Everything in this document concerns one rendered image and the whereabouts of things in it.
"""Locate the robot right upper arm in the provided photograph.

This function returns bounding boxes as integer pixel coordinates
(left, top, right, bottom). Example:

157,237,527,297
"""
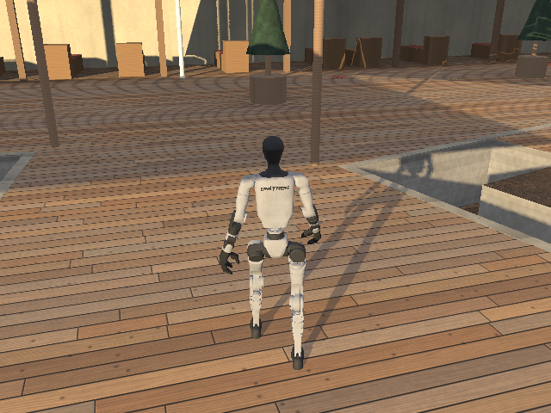
292,172,316,218

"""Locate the left robot forearm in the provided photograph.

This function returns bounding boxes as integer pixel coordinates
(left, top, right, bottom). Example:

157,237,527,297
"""
222,210,242,253

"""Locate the robot head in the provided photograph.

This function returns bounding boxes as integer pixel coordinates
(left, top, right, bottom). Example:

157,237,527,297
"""
259,136,288,178

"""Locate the right robot forearm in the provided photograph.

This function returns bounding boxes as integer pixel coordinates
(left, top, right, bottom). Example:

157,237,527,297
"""
306,205,320,233

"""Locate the robot left upper arm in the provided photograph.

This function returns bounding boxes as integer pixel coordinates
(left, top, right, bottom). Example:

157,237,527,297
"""
233,174,257,224

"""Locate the robot left shin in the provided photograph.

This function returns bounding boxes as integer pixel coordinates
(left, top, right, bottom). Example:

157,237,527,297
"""
250,276,262,327

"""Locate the left robot hand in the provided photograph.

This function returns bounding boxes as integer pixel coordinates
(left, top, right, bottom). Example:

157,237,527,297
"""
220,250,239,274

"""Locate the right robot hand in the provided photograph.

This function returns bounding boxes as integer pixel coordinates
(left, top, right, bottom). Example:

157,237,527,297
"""
301,229,321,244

